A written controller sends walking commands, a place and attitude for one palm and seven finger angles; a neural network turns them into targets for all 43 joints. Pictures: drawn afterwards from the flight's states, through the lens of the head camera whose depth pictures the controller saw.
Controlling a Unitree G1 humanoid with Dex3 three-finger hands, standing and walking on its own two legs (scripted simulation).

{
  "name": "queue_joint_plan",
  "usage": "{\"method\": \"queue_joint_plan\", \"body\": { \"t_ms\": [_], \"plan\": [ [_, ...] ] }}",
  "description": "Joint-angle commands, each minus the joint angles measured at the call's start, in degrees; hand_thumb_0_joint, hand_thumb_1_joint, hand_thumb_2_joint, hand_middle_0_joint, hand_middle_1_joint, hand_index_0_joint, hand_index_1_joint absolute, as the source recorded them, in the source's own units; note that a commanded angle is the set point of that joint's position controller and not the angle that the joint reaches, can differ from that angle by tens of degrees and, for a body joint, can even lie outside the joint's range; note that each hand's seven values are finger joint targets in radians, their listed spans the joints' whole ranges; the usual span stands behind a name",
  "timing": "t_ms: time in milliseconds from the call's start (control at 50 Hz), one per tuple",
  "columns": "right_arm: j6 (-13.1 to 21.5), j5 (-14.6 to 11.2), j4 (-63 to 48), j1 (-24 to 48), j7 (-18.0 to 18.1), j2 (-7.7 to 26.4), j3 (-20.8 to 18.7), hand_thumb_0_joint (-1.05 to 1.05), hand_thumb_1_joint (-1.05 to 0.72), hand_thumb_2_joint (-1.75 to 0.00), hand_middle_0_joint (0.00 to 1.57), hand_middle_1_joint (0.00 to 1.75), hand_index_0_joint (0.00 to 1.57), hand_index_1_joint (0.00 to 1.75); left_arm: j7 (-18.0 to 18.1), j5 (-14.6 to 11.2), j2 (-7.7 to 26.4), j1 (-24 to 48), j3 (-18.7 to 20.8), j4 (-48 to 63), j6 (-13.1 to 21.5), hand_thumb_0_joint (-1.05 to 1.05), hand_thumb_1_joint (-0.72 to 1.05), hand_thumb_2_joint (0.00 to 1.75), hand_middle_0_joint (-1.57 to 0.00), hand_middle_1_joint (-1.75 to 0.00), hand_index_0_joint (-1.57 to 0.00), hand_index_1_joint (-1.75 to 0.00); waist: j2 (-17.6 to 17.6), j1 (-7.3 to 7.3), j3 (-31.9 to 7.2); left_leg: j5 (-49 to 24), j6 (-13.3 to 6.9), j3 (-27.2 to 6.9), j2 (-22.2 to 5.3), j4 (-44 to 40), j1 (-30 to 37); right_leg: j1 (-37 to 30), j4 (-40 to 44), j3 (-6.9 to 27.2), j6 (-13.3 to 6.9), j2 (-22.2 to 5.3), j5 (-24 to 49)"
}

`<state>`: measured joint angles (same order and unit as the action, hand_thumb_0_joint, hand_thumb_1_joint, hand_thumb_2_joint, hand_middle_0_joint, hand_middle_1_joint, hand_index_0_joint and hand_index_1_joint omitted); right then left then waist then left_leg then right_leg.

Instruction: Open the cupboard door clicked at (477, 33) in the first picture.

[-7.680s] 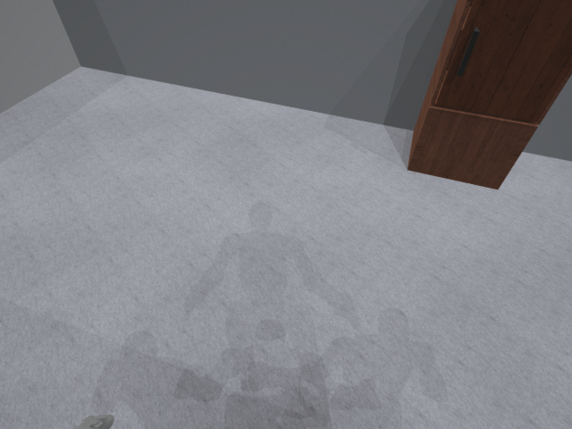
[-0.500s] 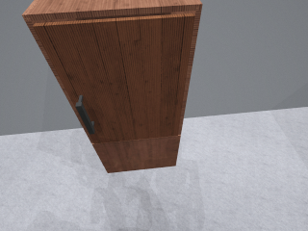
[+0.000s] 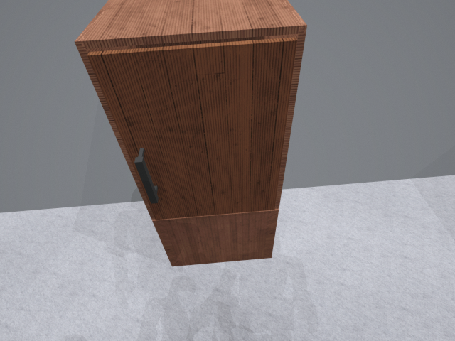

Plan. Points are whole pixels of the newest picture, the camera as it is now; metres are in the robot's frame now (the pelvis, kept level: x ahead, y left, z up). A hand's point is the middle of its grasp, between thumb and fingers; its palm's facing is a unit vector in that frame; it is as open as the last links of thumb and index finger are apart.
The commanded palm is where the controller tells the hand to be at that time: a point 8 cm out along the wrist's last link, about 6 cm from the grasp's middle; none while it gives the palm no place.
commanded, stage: come to a stop and stand still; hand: left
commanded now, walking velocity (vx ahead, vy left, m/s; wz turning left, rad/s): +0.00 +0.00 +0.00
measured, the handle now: (148, 176) +0.55 +0.27 -0.09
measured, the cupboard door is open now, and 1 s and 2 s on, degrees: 0 0 0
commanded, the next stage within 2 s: look again from close up in 0.02 s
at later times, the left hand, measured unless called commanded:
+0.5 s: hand out of the picture +0.02 +0.13 -0.16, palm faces +0.01 -0.98 -0.22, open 7.3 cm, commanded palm none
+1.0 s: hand out of the picture +0.03 +0.13 -0.17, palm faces +0.13 -0.97 -0.22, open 7.3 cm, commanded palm none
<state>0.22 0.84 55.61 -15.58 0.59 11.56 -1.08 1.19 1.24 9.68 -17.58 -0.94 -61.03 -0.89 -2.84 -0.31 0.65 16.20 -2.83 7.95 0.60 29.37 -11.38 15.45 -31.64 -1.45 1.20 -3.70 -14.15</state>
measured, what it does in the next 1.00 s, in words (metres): shifts its weight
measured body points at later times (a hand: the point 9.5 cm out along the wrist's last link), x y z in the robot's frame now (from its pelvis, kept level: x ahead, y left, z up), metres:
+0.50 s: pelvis +0.02 -0.04 +0.01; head +0.04 -0.07 +0.46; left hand +0.02 +0.18 -0.14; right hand -0.01 -0.25 -0.17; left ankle +0.00 +0.09 -0.73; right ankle +0.03 -0.14 -0.73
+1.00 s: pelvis +0.03 -0.05 +0.00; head +0.06 -0.06 +0.45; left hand +0.03 +0.18 -0.15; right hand +0.05 -0.27 -0.16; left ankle +0.00 +0.08 -0.72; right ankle +0.03 -0.14 -0.73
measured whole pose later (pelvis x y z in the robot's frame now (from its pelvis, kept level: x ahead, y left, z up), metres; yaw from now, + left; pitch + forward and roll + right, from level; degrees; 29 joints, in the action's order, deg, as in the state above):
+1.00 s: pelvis +0.03 -0.05 +0.00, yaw +4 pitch +0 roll +1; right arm -1.6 0.6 62.5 -16.1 0.9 9.6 -1.5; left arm 1.6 1.5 7.7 -15.1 2.0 -61.8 0.9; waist -1.4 -1.2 2.7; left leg 24.1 1.0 3.9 -1.8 37.3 -14.7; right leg 12.9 -30.2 -6.6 -2.8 -1.6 -17.1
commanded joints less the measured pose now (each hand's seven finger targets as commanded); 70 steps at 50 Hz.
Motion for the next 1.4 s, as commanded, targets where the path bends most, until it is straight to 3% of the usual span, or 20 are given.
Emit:
{"method": "queue_joint_plan", "body": {
  "t_ms": [0,100,280,740,840,920,960,980,1020,1040,1060,1080,1100,1120,1160,1200,1280,1320,1340,1380],
  "plan": [
    [0.86,0.23,-1.85,-2.40,0.15,4.86,-0.31,0.00,-0.90,-0.90,0.20,0.30,0.20,0.30,0.30,-0.02,5.68,-0.64,1.08,2.68,1.54,0.00,0.90,0.90,-0.20,-0.30,-0.20,-0.30,3.28,0.75,6.09,9.35,-0.15,-10.19,-7.10,-13.44,-5.14,2.68,7.66,4.03,-3.09,-1.18,-5.02],
    [1.26,0.11,0.57,-4.21,0.26,3.85,0.27,0.00,-0.90,-0.90,0.20,0.30,0.20,0.30,0.28,-0.30,5.65,-0.85,1.12,1.52,2.19,0.00,0.90,0.90,-0.20,-0.30,-0.20,-0.30,5.88,1.25,3.29,2.98,0.22,-8.41,-6.45,-11.56,-0.84,2.37,9.73,5.29,-3.16,-2.22,-4.00],
    [1.78,0.03,5.37,-5.75,0.60,1.93,1.03,0.00,-0.90,-0.90,0.20,0.30,0.20,0.30,0.46,-0.65,4.96,-1.21,1.27,-1.13,2.92,0.00,0.90,0.90,-0.20,-0.30,-0.20,-0.30,4.39,0.72,2.26,-4.37,1.10,-6.82,-6.23,-9.74,0.29,-0.95,9.90,5.45,-3.65,-3.21,3.09],
    [1.43,0.06,8.76,-6.54,1.37,-0.23,0.84,0.00,-0.90,-0.90,0.20,0.30,0.20,0.30,0.84,-0.65,3.89,-1.08,1.81,-2.57,3.02,0.00,0.90,0.90,-0.20,-0.30,-0.20,-0.30,3.68,0.48,2.37,-7.93,2.17,-5.49,-6.97,-9.11,2.22,-3.95,10.47,4.80,-4.19,-2.78,11.69],
    [0.03,-0.09,6.85,-5.23,0.95,0.37,0.22,0.00,-0.90,-0.90,0.20,0.30,0.20,0.30,1.16,-0.46,7.38,-1.38,3.59,-1.20,2.64,0.00,0.90,0.90,-0.20,-0.30,-0.20,-0.30,6.81,-0.40,2.78,-1.73,3.17,-3.49,-4.11,-2.94,-2.70,-5.43,11.85,9.09,-6.34,-8.35,8.90],
    [-0.96,-0.01,3.50,-1.25,0.64,0.86,-0.76,0.00,-0.90,-0.90,0.20,0.30,0.20,0.30,1.58,0.22,9.53,-3.53,5.67,0.23,2.09,0.00,0.90,0.90,-0.20,-0.30,-0.20,-0.30,11.37,-2.51,4.68,9.96,3.48,-4.23,-3.31,10.33,-12.10,-6.86,14.92,16.63,-12.28,-17.25,12.33],
    [-0.89,-0.24,1.80,0.62,0.34,1.07,-1.23,0.00,-0.90,-0.90,0.20,0.30,0.20,0.30,1.65,0.59,9.87,-3.68,6.54,1.38,2.01,0.00,0.90,0.90,-0.20,-0.30,-0.20,-0.30,11.58,-3.05,3.36,12.52,3.40,-5.98,-3.30,15.22,-15.01,-8.59,13.09,15.34,-14.11,-18.75,18.75],
    [-0.74,-0.33,1.26,0.71,0.18,0.66,-1.21,0.00,-0.90,-0.90,0.20,0.30,0.20,0.30,1.61,0.71,9.48,-2.70,6.54,1.86,1.96,0.00,0.90,0.90,-0.20,-0.30,-0.20,-0.30,11.40,-2.48,1.99,11.83,3.41,-6.48,-3.27,13.42,-13.35,-8.31,11.56,12.90,-13.62,-17.30,21.48],
    [-0.32,-0.39,2.20,-2.69,0.11,-0.88,-0.99,0.00,-0.90,-0.90,0.20,0.30,0.20,0.30,1.45,0.55,9.05,0.28,6.14,2.83,1.62,0.00,0.90,0.90,-0.20,-0.30,-0.20,-0.30,11.18,-0.22,-0.01,3.38,3.60,-4.10,-1.70,3.36,-3.77,-3.62,8.10,6.97,-9.94,-13.25,18.21],
    [-0.04,-0.23,3.25,-5.11,0.15,-1.36,-0.82,0.00,-0.90,-0.90,0.20,0.30,0.20,0.30,1.32,0.22,8.44,1.49,5.88,2.94,1.38,0.00,0.90,0.90,-0.20,-0.30,-0.20,-0.30,11.02,1.09,-0.28,-3.12,3.52,-2.59,-0.96,-2.83,2.78,0.43,6.40,4.54,-7.71,-10.59,12.11],
    [0.40,0.02,4.11,-6.97,0.30,0.04,-0.87,0.00,-0.90,-0.90,0.20,0.30,0.20,0.30,1.17,0.04,6.58,1.77,5.24,3.21,1.01,0.00,0.90,0.90,-0.20,-0.30,-0.20,-0.30,6.38,1.83,-0.42,-6.08,2.90,-4.43,-3.41,-6.92,7.96,4.66,2.70,2.26,-5.47,-7.03,2.78],
    [0.71,0.78,3.85,-7.25,0.46,3.63,-1.53,0.00,-0.90,-0.90,0.20,0.30,0.20,0.30,0.81,-0.08,3.68,1.25,4.60,3.98,0.58,0.00,0.90,0.90,-0.20,-0.30,-0.20,-0.30,-5.29,1.57,0.39,-7.90,-0.30,-14.85,-12.06,-10.36,8.10,9.94,-3.57,-2.03,-2.77,-1.33,-8.67],
    [0.61,1.06,2.75,-8.26,0.67,6.52,-1.94,0.00,-0.90,-0.90,0.20,0.30,0.20,0.30,0.59,0.13,1.73,1.14,3.99,5.19,0.56,0.00,0.90,0.90,-0.20,-0.30,-0.20,-0.30,-10.54,1.99,1.50,-8.09,-5.62,-23.19,-19.89,-15.02,4.45,10.79,-11.29,-4.69,-1.40,1.41,-18.06],
    [0.94,1.09,3.04,-7.42,0.94,5.88,-1.78,0.00,-0.90,-0.90,0.20,0.30,0.20,0.30,0.82,0.40,2.05,2.77,3.69,4.67,0.39,0.00,0.90,0.90,-0.20,-0.30,-0.20,-0.30,-9.65,2.54,2.66,-5.38,-7.62,-25.56,-20.47,-17.78,1.31,10.65,-17.00,-1.64,-2.20,0.93,-19.87],
    [1.26,1.09,2.46,-2.42,1.39,3.97,-0.95,0.00,-0.90,-0.90,0.20,0.30,0.20,0.30,0.17,0.26,1.45,1.54,3.48,2.80,0.44,0.00,0.90,0.90,-0.20,-0.30,-0.20,-0.30,-5.26,0.38,4.61,-4.70,-7.89,-22.35,-18.46,-17.67,-2.37,9.52,-20.59,1.08,-2.52,-0.68,-14.07],
    [1.78,0.92,2.20,-0.32,1.56,2.92,-0.49,0.00,-0.90,-0.90,0.20,0.30,0.20,0.30,-0.31,0.10,0.64,0.06,2.95,1.39,0.69,0.00,0.90,0.90,-0.20,-0.30,-0.20,-0.30,-3.50,-0.61,3.96,-9.87,-6.82,-17.12,-15.92,-17.07,-2.85,6.38,-16.89,0.37,-1.88,-0.70,-10.73],
    [1.49,0.87,3.33,-1.03,1.77,4.17,-1.10,0.00,-0.90,-0.90,0.20,0.30,0.20,0.30,-0.05,-0.25,0.29,-0.24,2.37,0.48,0.76,0.00,0.90,0.90,-0.20,-0.30,-0.20,-0.30,-1.93,0.19,1.87,-14.74,-5.78,-13.97,-14.67,-13.45,-0.08,1.11,-3.44,-1.03,-1.00,0.16,-7.78],
    [1.46,0.40,3.88,-0.90,1.78,3.51,-1.08,0.00,-0.90,-0.90,0.20,0.30,0.20,0.30,0.12,-0.17,1.86,-1.92,2.51,-0.21,1.55,0.00,0.90,0.90,-0.20,-0.30,-0.20,-0.30,1.55,-0.65,0.47,-17.19,-2.50,-11.13,-11.46,-7.99,0.15,-3.73,8.32,1.12,-1.10,-0.37,2.19],
    [1.44,0.02,4.00,-1.13,1.61,2.50,-0.87,0.00,-0.90,-0.90,0.20,0.30,0.20,0.30,0.31,-0.21,3.37,-2.07,2.47,-0.49,1.90,0.00,0.90,0.90,-0.20,-0.30,-0.20,-0.30,3.21,-0.09,0.04,-13.58,-0.40,-9.18,-8.89,-6.66,-0.82,-5.13,9.81,4.77,-2.20,-2.61,7.57],
    [1.33,-0.06,4.70,-0.98,1.26,1.17,-0.55,0.00,-0.90,-0.90,0.20,0.30,0.20,0.30,0.31,-0.34,4.84,-1.24,2.15,-0.93,2.33,0.00,0.90,0.90,-0.20,-0.30,-0.20,-0.30,4.89,0.82,-0.67,-8.21,1.34,-7.32,-6.36,-6.79,1.07,-3.66,9.21,5.83,-3.36,-4.48,12.18]
  ]
}}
